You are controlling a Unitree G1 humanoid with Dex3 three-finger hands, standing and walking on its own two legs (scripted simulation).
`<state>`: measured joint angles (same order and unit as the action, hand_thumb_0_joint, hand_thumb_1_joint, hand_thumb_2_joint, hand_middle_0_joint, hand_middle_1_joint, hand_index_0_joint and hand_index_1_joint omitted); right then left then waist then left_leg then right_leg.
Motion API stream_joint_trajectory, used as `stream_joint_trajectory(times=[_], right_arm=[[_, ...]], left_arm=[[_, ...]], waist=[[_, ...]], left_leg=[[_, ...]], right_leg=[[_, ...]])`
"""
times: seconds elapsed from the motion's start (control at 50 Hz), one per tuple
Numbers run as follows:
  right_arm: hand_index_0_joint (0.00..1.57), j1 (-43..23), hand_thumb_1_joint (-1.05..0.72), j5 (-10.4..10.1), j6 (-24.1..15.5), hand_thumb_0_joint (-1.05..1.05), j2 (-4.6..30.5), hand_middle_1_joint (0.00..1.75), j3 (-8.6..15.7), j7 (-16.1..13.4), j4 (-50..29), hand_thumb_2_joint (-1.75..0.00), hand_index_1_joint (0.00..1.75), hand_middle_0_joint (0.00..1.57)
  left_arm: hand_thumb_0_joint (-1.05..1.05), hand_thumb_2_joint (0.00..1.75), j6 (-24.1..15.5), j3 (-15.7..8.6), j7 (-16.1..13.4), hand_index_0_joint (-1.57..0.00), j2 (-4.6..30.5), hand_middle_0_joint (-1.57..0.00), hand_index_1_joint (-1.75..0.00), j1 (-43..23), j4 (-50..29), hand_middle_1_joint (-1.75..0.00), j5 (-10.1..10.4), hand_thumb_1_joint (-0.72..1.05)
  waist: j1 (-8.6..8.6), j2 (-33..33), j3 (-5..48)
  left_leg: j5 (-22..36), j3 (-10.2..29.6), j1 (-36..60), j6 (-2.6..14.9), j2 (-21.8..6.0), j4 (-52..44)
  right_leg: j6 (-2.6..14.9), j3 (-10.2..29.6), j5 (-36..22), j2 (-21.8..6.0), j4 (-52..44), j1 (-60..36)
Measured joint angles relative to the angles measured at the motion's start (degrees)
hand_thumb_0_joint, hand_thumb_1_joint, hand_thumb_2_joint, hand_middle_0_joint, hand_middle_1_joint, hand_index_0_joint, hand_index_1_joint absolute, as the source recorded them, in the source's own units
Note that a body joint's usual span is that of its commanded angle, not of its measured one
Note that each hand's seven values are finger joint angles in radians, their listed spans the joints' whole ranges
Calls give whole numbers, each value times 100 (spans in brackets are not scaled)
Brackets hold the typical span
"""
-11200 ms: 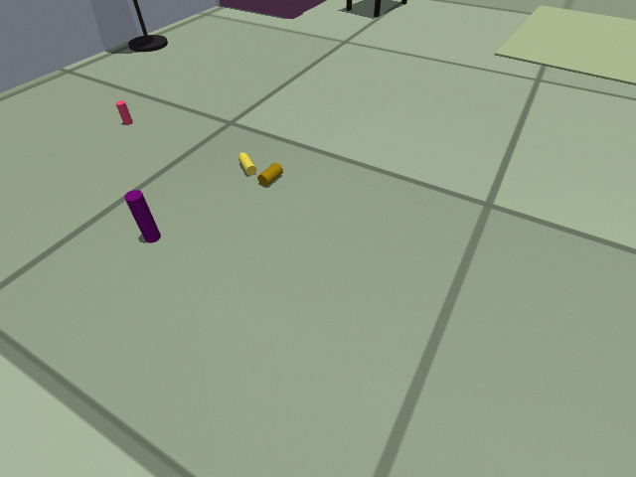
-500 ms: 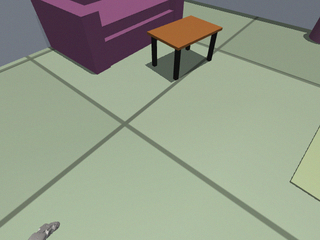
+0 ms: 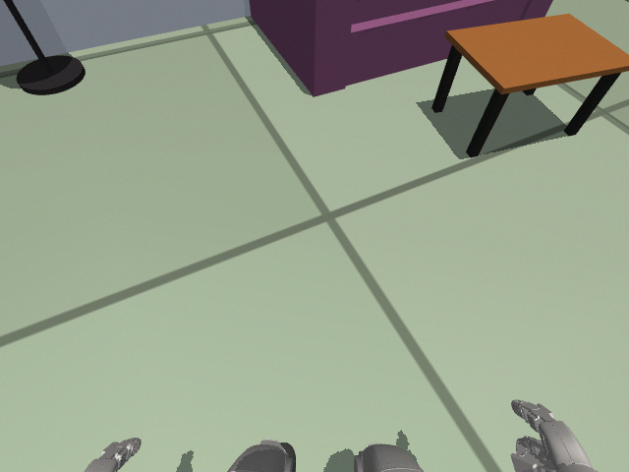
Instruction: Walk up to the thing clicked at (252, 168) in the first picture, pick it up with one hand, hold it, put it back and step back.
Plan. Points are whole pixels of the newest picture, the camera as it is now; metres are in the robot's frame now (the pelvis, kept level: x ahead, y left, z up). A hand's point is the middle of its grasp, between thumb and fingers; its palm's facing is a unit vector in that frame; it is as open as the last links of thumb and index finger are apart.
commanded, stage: walk up
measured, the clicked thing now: out of the picture -0.12 +1.53 -0.72
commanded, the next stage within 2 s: none
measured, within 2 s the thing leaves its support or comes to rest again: neither
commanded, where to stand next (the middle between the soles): +0.01 +0.06 m, yaw +85 degrees
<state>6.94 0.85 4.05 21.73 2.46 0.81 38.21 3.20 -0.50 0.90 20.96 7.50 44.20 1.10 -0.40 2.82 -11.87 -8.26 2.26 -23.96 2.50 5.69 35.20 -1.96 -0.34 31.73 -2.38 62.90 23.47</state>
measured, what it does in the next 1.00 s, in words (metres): steps on the spot, turning left: right foot, then left foot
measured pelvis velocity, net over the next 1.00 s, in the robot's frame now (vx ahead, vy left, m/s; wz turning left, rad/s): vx -0.05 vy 0.01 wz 0.94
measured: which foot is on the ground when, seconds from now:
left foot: down 0.00-0.12, up 0.14-0.56, down 0.58-1.00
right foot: up 0.00-0.08, down 0.10-0.60, up 0.62-1.00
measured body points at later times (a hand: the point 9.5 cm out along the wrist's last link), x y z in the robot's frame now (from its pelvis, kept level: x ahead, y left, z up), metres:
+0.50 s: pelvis -0.06 -0.06 +0.02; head -0.02 -0.05 +0.46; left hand -0.16 +0.29 -0.06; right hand +0.19 -0.30 -0.10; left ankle -0.12 +0.09 -0.68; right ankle +0.04 -0.15 -0.71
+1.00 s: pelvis -0.05 +0.01 +0.01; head -0.04 +0.05 +0.46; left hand -0.26 +0.27 -0.11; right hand +0.25 -0.12 -0.08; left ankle -0.13 +0.08 -0.71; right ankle +0.08 -0.04 -0.70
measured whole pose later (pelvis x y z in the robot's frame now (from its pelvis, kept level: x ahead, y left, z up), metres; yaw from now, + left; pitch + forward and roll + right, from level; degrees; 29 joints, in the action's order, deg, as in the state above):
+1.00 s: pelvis -0.05 +0.01 +0.01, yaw +54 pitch +0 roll +0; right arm 19.2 0.9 -1.0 23.0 2.6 -0.5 40.8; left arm -0.1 -2.0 1.6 24.8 14.4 44.6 -1.8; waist -0.5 1.7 -4.6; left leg -19.2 13.6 -18.6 2.0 8.8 39.1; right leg 1.8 0.9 22.8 -0.7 44.2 25.2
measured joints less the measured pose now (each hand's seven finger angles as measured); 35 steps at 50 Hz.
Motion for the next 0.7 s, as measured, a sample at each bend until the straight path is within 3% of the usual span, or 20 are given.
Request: stream_joint_trajectory(times=[0.08, 0.12, 0.14, 0.16, 0.2, 0.28, 0.42, 0.5, 0.56, 0.58, 0.62, 0.66, 0.7], right_arm=[[20, 0, -90, 153, 52, 0, -11, 30, 78, 138, -233, -90, 30, 21], [20, 6, -90, 179, 97, 0, 35, 30, 124, 187, -289, -90, 30, 21], [20, 16, -90, 184, 127, 0, 24, 30, 152, 186, -260, -90, 30, 21], [20, 62, -90, 204, 160, 0, -18, 30, 161, 181, -223, -90, 30, 20], [20, 189, -90, 221, 186, 0, -17, 30, 153, 223, -137, -90, 30, 20], [20, 456, -90, 246, 167, 0, 152, 30, 177, 423, -22, -90, 30, 20], [20, 767, -90, 214, 326, 0, 363, 30, 249, 481, 417, -90, 30, 20], [20, 751, -90, 150, 298, 1, 390, 30, 265, 521, 580, -90, 30, 20], [20, 752, -90, 60, 172, 1, 386, 30, 266, 546, 590, -90, 30, 20], [20, 778, -90, 43, 98, 1, 402, 30, 270, 538, 566, -90, 30, 20], [20, 773, -90, 75, -22, 0, 375, 30, 279, 453, 520, -90, 30, 20], [20, 860, -90, 96, -80, 0, 362, 30, 245, 370, 473, -90, 30, 20], [20, 951, -90, 85, -89, 0, 308, 30, 158, 291, 503, -90, 30, 20]], left_arm=[[0, 90, -129, -25, -113, -21, -13, -20, -30, -78, -119, -30, 12, 90], [0, 90, -214, -72, -181, -21, -21, -21, -30, -51, -159, -30, -32, 90], [0, 90, -229, -78, -199, -21, -6, -21, -30, -1, -179, -30, -95, 90], [0, 90, -218, -82, -200, -21, 58, -21, -30, 43, -187, -30, -157, 90], [0, 90, -217, -125, -245, -21, 145, -21, -30, 65, -137, -30, -223, 90], [0, 90, -331, -276, -324, -21, 252, -21, -30, 177, -36, -30, -281, 90], [0, 90, -429, -439, -192, -21, 478, -20, -30, 597, -161, -30, -361, 90], [0, 90, -449, -519, -103, -21, 627, -20, -30, 806, -132, -30, -443, 90], [0, 90, -410, -579, -27, -21, 760, -20, -30, 922, -47, -30, -478, 90], [0, 90, -383, -594, -2, -21, 795, -20, -30, 967, -12, -30, -483, 90], [1, 90, -281, -623, 28, -20, 838, -20, -30, 1002, 118, -30, -433, 90], [1, 90, -171, -562, 66, -20, 767, -20, -30, 970, 285, -30, -377, 90], [1, 90, -204, -464, 137, -20, 734, -20, -30, 936, 317, -30, -312, 90]], waist=[[116, -234, 60], [100, -481, 88], [99, -575, 128], [91, -546, 199], [71, -485, 261], [62, -537, 331], [-96, -536, 425], [-241, -414, 553], [-339, -235, 731], [-348, -185, 810], [-325, 26, 812], [-156, 0, 879], [-71, 73, 874]], left_leg=[[135, 473, -177, -186, 132, 18], [78, 741, -323, -241, 119, 246], [-400, 827, -439, -237, 124, 515], [-953, 698, -618, -293, 142, 982], [-1371, 444, -884, -358, 95, 2014], [-987, 284, -908, -341, -333, 2829], [-1119, 4, -200, -382, -961, 1985], [-1358, -281, 36, -309, -1120, 1493], [-1607, -512, 376, -190, -1093, 793], [-1625, -534, 549, -144, -1028, 454], [-1273, -510, 550, -131, -779, 488], [-1263, -259, 481, 33, -646, 558], [-1082, -59, 618, 87, -477, 274]], right_leg=[[90, 201, -422, 69, -1397, -138], [197, 34, -1147, 182, -1921, -288], [249, -111, -1170, 195, -1920, -296], [303, -220, -1142, 113, -1914, -288], [366, -442, -1192, -83, -2100, -400], [373, -881, -1492, -314, -2649, -613], [315, -1598, -1665, -683, -2922, -823], [256, -1961, -1706, -915, -2897, -797], [187, -2144, -1631, -1150, -2672, -664], [175, -2155, -1439, -1242, -2452, -565], [130, -1688, -480, -1330, -1647, -255], [70, -998, -109, -899, -818, 116], [89, -542, -348, -594, -353, 402]])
